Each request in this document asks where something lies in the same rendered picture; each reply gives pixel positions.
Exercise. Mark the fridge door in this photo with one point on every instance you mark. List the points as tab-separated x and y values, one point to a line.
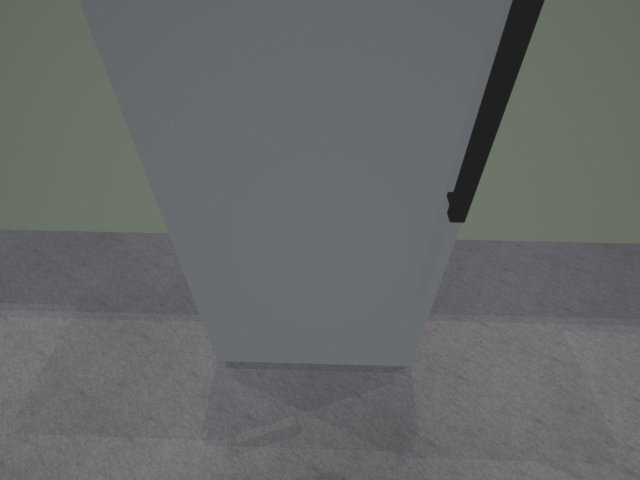
300	153

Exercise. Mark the handle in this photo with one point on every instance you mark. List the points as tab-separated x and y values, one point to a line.
519	27

